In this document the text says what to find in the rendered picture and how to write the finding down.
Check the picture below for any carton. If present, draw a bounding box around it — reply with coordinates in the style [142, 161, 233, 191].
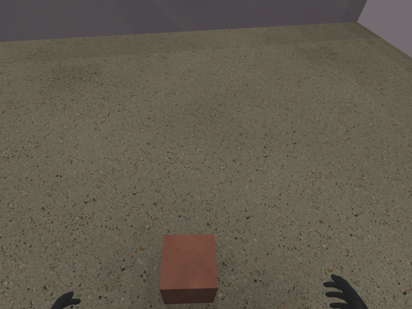
[160, 234, 218, 304]

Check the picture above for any left robot hand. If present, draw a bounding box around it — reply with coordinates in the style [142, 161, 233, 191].
[50, 291, 81, 309]

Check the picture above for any right robot hand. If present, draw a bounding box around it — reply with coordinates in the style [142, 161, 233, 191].
[323, 274, 368, 309]

